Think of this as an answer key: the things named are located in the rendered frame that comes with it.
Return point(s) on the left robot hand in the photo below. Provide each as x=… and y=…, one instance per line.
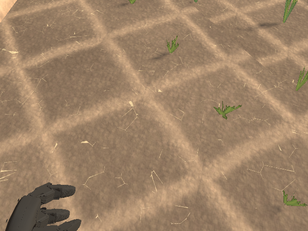
x=28, y=216

